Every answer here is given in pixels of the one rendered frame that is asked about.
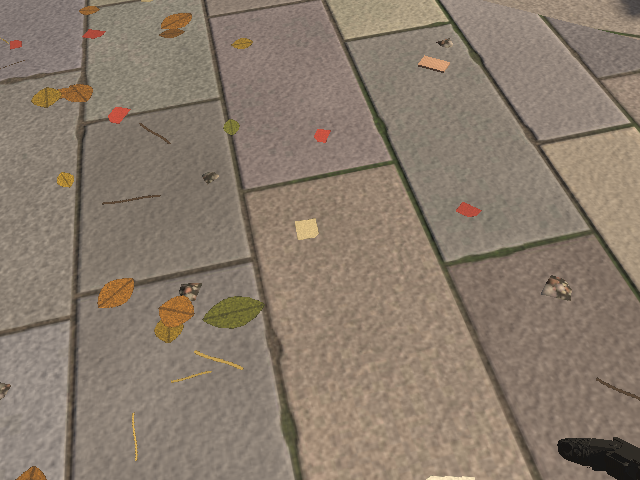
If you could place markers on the robot right hand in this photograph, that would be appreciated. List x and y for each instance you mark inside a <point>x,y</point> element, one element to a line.
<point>618,458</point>

